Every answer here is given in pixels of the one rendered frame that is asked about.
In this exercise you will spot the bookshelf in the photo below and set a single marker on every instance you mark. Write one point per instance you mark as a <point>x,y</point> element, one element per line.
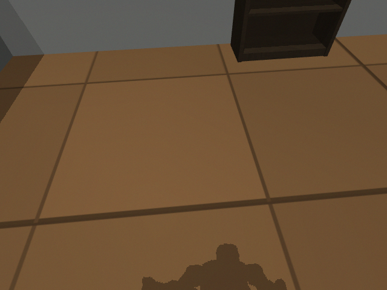
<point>282,29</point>

